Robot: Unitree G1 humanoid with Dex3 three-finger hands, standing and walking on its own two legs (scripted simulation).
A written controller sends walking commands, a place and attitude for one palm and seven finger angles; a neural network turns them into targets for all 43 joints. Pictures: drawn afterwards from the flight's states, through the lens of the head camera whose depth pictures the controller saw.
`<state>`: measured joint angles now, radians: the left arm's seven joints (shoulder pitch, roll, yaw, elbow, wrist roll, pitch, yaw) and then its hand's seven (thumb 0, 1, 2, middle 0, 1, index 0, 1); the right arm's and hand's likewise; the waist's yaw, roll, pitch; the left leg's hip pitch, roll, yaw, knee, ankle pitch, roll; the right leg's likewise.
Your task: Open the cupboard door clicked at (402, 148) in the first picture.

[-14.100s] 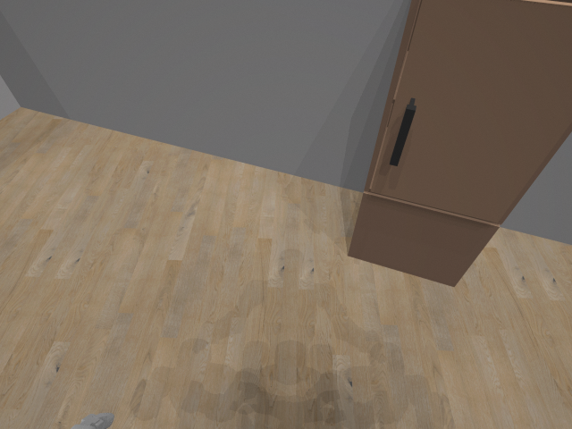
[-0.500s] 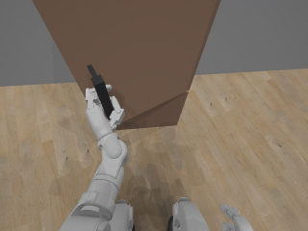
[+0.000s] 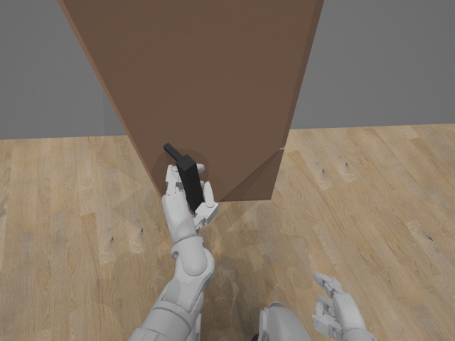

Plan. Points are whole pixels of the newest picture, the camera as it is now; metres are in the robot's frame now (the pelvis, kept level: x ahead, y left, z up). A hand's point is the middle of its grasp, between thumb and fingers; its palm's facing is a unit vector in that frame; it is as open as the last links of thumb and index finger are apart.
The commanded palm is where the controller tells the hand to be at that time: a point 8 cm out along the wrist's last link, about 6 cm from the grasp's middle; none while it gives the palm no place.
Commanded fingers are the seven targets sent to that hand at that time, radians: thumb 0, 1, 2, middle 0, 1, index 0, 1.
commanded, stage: open thumb and fingers to let go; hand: left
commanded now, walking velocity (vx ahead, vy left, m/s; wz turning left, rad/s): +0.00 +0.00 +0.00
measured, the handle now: (185, 182) +0.39 +0.09 +0.02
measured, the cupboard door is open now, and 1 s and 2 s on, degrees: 42 43 44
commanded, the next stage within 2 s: slide the hand sideways off the handle in 0.76 s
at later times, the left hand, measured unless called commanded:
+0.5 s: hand (206, 198) +0.36 +0.05 +0.01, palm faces +0.41 -0.91 -0.05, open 13.1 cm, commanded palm +0.31 +0.09 +0.01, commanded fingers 0.00 -0.50 0.30 -0.24 -0.85 -0.24 -0.85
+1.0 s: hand (206, 216) +0.33 +0.05 +0.01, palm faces +0.01 -1.00 -0.07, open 15.6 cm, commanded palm +0.30 +0.08 +0.01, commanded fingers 0.00 -0.50 0.30 -0.15 -0.30 -0.15 -0.30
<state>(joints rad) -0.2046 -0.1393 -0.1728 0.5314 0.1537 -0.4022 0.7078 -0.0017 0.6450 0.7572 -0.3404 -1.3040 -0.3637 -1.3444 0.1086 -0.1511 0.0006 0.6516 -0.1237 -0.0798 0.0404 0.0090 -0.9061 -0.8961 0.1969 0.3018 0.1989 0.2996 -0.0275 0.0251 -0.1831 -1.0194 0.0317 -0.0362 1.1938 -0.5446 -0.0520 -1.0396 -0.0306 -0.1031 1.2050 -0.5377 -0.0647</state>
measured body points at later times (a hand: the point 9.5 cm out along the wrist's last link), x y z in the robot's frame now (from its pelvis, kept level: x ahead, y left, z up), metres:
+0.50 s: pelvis -0.01 +0.00 +0.00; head +0.10 -0.02 +0.43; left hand +0.34 +0.10 +0.02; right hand +0.11 -0.24 -0.14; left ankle +0.01 +0.15 -0.64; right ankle +0.02 -0.08 -0.64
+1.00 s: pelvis -0.02 +0.02 -0.01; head +0.08 +0.01 +0.43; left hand +0.32 +0.10 +0.01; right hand +0.14 -0.20 -0.13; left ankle +0.01 +0.15 -0.64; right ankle +0.02 -0.08 -0.64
